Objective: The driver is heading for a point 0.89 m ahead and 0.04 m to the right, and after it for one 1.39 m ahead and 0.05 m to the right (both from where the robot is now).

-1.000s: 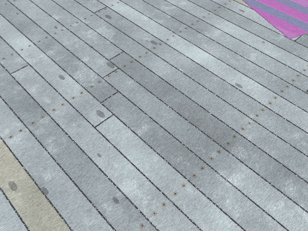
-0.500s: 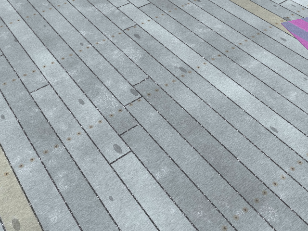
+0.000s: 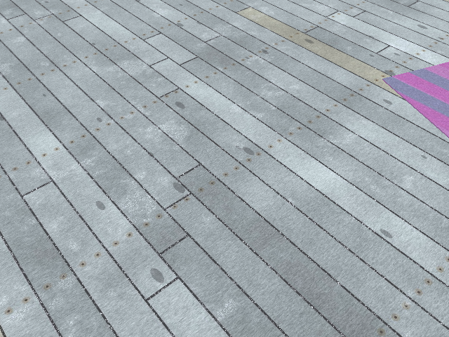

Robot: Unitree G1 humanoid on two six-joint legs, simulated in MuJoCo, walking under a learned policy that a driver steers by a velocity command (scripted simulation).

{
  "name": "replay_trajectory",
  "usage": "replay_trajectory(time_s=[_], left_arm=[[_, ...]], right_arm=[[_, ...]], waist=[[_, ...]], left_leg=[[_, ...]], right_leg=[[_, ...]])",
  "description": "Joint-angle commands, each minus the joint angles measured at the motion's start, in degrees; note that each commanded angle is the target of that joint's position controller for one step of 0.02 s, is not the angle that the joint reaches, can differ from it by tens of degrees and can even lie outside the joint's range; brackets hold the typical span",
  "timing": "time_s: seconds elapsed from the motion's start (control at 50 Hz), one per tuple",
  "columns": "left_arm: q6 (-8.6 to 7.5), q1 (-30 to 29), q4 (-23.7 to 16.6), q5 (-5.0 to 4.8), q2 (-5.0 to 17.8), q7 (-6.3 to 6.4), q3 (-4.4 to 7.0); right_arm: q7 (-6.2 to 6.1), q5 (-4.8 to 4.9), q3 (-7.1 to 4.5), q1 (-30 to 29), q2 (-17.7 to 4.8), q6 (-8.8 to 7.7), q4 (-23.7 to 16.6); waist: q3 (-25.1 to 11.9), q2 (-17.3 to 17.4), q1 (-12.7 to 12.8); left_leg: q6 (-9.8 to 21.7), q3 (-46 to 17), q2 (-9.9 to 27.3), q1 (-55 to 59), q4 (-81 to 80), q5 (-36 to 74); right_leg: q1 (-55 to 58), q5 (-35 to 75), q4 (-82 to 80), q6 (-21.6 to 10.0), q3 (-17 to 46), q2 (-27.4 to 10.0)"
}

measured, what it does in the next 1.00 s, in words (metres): walks ahead: right foot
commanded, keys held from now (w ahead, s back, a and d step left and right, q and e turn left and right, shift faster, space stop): w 1.00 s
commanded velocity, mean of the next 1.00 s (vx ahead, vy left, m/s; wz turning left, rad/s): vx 0.43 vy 0.00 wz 0.00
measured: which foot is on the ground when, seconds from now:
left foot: down 0.00-0.60, up 0.62-1.00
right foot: down 0.00-0.16, up 0.18-0.60, down 0.62-1.00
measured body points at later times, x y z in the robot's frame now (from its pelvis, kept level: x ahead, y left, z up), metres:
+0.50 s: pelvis +0.16 +0.01 +0.00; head +0.19 +0.02 +0.45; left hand +0.33 +0.23 -0.13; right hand +0.06 -0.21 -0.14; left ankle +0.03 +0.10 -0.74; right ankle +0.30 -0.11 -0.71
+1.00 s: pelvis +0.43 -0.03 +0.00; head +0.45 -0.04 +0.45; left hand +0.36 +0.20 -0.14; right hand +0.58 -0.26 -0.13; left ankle +0.59 +0.12 -0.69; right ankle +0.36 -0.09 -0.74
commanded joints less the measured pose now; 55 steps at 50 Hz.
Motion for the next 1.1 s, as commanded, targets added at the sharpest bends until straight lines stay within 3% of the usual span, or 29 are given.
replay_trajectory(time_s=[0.02, 0.06, 0.12, 0.16, 0.18, 0.2, 0.22, 0.24, 0.28, 0.3, 0.38, 0.44, 0.52, 0.56, 0.58, 0.6, 0.62, 0.64, 0.66, 0.68, 0.7, 0.74, 0.76, 0.78, 0.8, 0.88, 0.94, 1.04, 1.1], left_arm=[[-0.83, 1.9, -1.2, -0.13, 10.5, 0.59, 2.76], [-1.56, -0.1, -2.1, -0.03, 9.3, 0.31, 2.88], [-1.92, -0.4, -2.4, -0.28, 9.3, 0.00, 3.37], [-1.84, 0.0, -2.7, 0.04, 8.6, -0.28, 3.64], [-2.31, -1.7, -4.2, 0.24, 6.0, -0.63, 3.02], [-3.06, -3.6, -7.2, -0.40, 1.8, -1.47, 1.96], [-3.35, -7.5, -9.2, 1.63, 6.8, -1.93, 2.94], [-3.63, -8.9, -9.5, 1.49, 7.3, -2.68, 3.23], [-4.32, -7.9, -8.5, 1.07, 6.2, -3.64, 3.13], [-4.17, -7.2, -8.5, 1.27, 5.3, -4.00, 3.03], [-3.20, -13.5, -10.8, 1.18, 5.0, -4.03, 2.85], [-3.11, -21.1, -14.5, 0.66, 3.9, -4.08, 1.90], [-3.10, -23.4, -16.5, 0.16, 5.4, -3.82, 1.98], [-3.48, -18.9, -15.7, 0.21, 6.7, -3.19, 2.69], [-3.86, -12.5, -13.7, 0.26, 7.8, -2.73, 3.38], [-4.36, -3.1, -10.6, 0.69, 9.3, -2.15, 4.29], [-4.84, 6.5, -8.9, 2.16, 13.7, -1.53, 5.55], [-4.57, 8.5, -8.7, 2.53, 18.9, -1.85, 6.47], [-3.74, 3.2, -9.4, 0.29, 15.9, -2.20, 6.06], [-3.89, -3.6, -10.7, -0.19, 12.1, -2.29, 4.90], [-4.46, -6.5, -10.9, -0.05, 9.2, -2.51, 4.05], [-5.53, -5.3, -9.1, -0.12, 5.8, -2.29, 2.81], [-5.81, -4.0, -8.4, -0.14, 6.3, -2.04, 2.86], [-6.14, -3.0, -8.1, -0.33, 6.2, -1.91, 2.78], [-6.40, -2.1, -7.9, -0.27, 7.8, -1.86, 3.01], [-6.35, 2.8, -6.9, -0.40, 8.0, -1.73, 2.77], [-6.40, 6.0, -6.1, -0.46, 8.0, -1.81, 2.46], [-6.25, 11.1, -4.4, 0.03, 8.3, -1.22, 2.20], [-5.93, 11.0, -3.8, 0.55, 9.1, -0.70, 2.34]], right_arm=[[1.15, -1.62, -1.05, -0.7, -3.4, -1.11, -3.3], [1.61, -1.66, -1.51, 0.0, -4.2, -2.16, -3.6], [1.37, -1.05, -1.30, 0.9, -2.1, -3.28, -3.8], [0.52, -0.71, -1.65, 8.4, -2.4, -3.83, -1.0], [-0.20, -1.13, -2.26, 14.3, -5.3, -4.47, 0.3], [-0.35, -0.70, -3.73, 20.1, -11.8, -4.52, 1.4], [-0.27, -1.23, -3.68, 19.4, -11.2, -4.25, 1.9], [0.04, -1.36, -2.87, 13.9, -8.5, -4.50, 0.0], [0.15, -0.91, -2.25, 10.4, -6.8, -5.47, -1.7], [-0.14, -0.71, -2.18, 10.1, -6.9, -5.82, -1.5], [-0.38, -0.48, -1.13, 15.5, -4.3, -6.62, 0.7], [-0.37, -0.63, -1.12, 15.9, -5.5, -6.77, 1.0], [-0.45, -0.68, -1.51, 15.7, -7.1, -6.80, 1.4], [-0.50, -0.72, -1.76, 14.0, -8.1, -6.77, 1.4], [-0.50, -0.67, -1.97, 13.2, -8.6, -6.59, 1.4], [-0.39, -0.57, -1.94, 12.7, -8.6, -6.33, 1.2], [-0.16, -0.33, -1.32, 13.2, -6.5, -6.15, -0.3], [0.44, 1.51, -0.21, 20.5, 0.5, -5.98, -1.1], [0.40, 0.06, -1.74, 15.4, -5.9, -5.73, -1.2], [0.71, -0.32, -2.16, 9.1, -6.7, -5.86, -3.3], [0.91, -0.43, -2.03, 6.7, -5.8, -6.16, -3.8], [1.24, -1.78, -2.13, 7.8, -4.3, -4.96, -3.2], [1.59, -1.86, -1.85, 9.5, -2.6, -4.24, -2.8], [1.83, -1.97, -1.89, 8.7, -2.7, -3.68, -2.8], [2.04, -2.05, -1.94, 7.3, -2.7, -3.27, -3.6], [2.38, -1.80, -2.17, -4.0, -4.2, -2.51, -7.2], [2.50, -1.36, -1.49, -10.9, -3.2, -2.86, -9.7], [2.53, -0.98, -0.96, -18.6, -3.1, -3.33, -12.4], [2.39, -0.96, -1.14, -19.4, -3.9, -3.95, -13.6]], waist=[[8.3, -11.8, -0.3], [7.4, -7.4, -2.0], [7.3, -7.5, -2.5], [7.5, -4.0, -4.6], [6.8, 4.5, -6.5], [5.6, 18.4, -7.5], [9.7, 12.2, -6.4], [11.1, 5.5, -3.4], [9.5, 1.8, -1.3], [7.7, 3.6, -0.5], [7.8, 3.0, -1.7], [8.3, 5.2, -2.9], [8.4, 5.7, -2.4], [6.2, 5.5, 0.3], [2.8, 4.7, 3.1], [-2.3, 2.8, 6.8], [-8.8, -2.2, 9.6], [-15.8, -15.3, 5.6], [-11.5, -6.3, 5.1], [-2.3, -3.7, 2.9], [1.0, -1.3, 1.6], [3.5, -2.5, -1.5], [1.6, -4.0, -2.5], [2.2, -2.5, -2.7], [2.6, -3.6, -2.9], [6.2, -1.1, -0.8], [7.3, -2.4, 0.8], [7.5, -3.4, 3.4], [7.5, -4.5, 2.5]], left_leg=[[-0.6, -1.8, 1.8, -7.0, 14.2, -1.6], [-0.3, -2.8, 3.1, -7.4, 14.3, -3.3], [0.4, 0.5, 1.2, 1.4, 2.2, -4.2], [1.0, 0.5, 0.1, 14.8, -6.5, -2.7], [2.1, -11.7, 8.9, 22.0, -13.3, -10.2], [7.0, -34.0, 21.3, 27.4, -23.2, -25.3], [10.7, -39.5, 25.8, 21.2, -23.9, -26.9], [10.3, -35.3, 23.5, 17.1, -23.4, -24.0], [7.7, -24.8, 18.5, 16.1, -23.7, -8.7], [8.0, -22.6, 17.6, 16.3, -24.1, -5.5], [7.4, -13.0, 13.9, 18.8, -21.7, 17.5], [7.8, -10.2, 13.6, 16.3, -21.4, 23.1], [7.1, -8.7, 15.4, 17.2, -19.5, 30.9], [5.7, -6.9, 15.6, 18.8, -12.8, 45.6], [4.9, -5.5, 14.7, 19.1, -4.8, 52.4], [3.8, -3.4, 12.2, 15.4, 6.7, 50.7], [2.8, -1.8, 9.5, 3.7, 23.8, 31.4], [0.7, -1.1, -1.1, -14.8, 45.2, -12.3], [2.1, -7.9, 1.5, -19.6, 49.4, -9.2], [2.5, -7.4, 4.7, -21.4, 47.9, -2.9], [2.6, -7.4, 6.6, -18.9, 44.3, 1.1], [2.0, -7.5, 8.6, -12.1, 39.1, 3.0], [1.3, -6.7, 8.4, -11.0, 38.1, 2.7], [0.8, -6.2, 8.7, -11.5, 37.5, 3.4], [0.4, -5.7, 9.0, -12.7, 35.7, 4.1], [-1.8, -3.9, 10.2, -22.1, 27.5, 11.7], [-2.5, -2.2, 9.6, -21.9, 17.5, 16.2], [-1.1, 0.4, 6.8, -20.9, 7.9, 18.0], [1.2, 0.7, 5.3, -18.8, 4.1, 13.1]], right_leg=[[-6.3, -23.6, -22.1, -9.3, 21.4, -16.2], [-3.9, -16.3, -19.9, -8.3, 17.0, -13.9], [-6.0, -14.8, -15.3, -7.6, 11.0, -10.2], [-14.0, -16.0, -6.9, -7.4, 8.9, -7.6], [-21.1, -12.3, 5.7, -5.6, 3.7, -3.8], [-33.6, -11.0, 21.1, -3.6, -5.4, 3.4], [-36.6, -9.4, 30.5, -4.7, -1.9, -0.2], [-36.0, -4.0, 33.5, -5.1, 0.3, -2.4], [-32.5, 3.0, 33.0, -4.3, 0.1, -4.1], [-31.7, 5.1, 32.0, -3.2, -0.9, -4.1], [-33.3, 9.7, 27.3, -0.9, -4.0, -2.9], [-28.9, 13.7, 16.7, -0.4, -5.6, -2.0], [-21.5, 14.5, 9.5, -2.9, -6.6, -0.6], [-14.3, 12.1, 7.5, -5.0, -7.2, 1.5], [-7.0, 11.8, 5.5, -6.1, -8.0, 3.3], [4.6, 12.3, 3.2, -7.4, -8.0, 3.8], [18.7, 3.1, 1.6, -10.1, 5.6, -8.4], [30.9, -4.0, -7.2, -18.2, 35.7, -24.7], [24.2, -12.3, -12.1, -17.2, 39.0, -21.8], [15.1, -11.3, -12.8, -15.1, 28.8, -19.7], [7.9, -3.1, -14.7, -13.6, 22.4, -17.1], [-0.1, 12.8, -15.3, -9.7, 12.2, -12.1], [0.2, 13.0, -15.7, -10.7, 11.4, -12.3], [-0.7, 13.5, -16.8, -10.6, 9.5, -10.9], [-1.0, 13.5, -17.6, -11.5, 9.2, -11.6], [3.0, 14.6, -20.5, -11.1, 5.8, -9.9], [4.9, 22.8, -19.8, -10.6, 3.1, -9.4], [13.2, 32.2, -17.2, -10.1, 1.0, -10.0], [18.0, 41.2, -13.2, -9.9, 0.5, -11.8]])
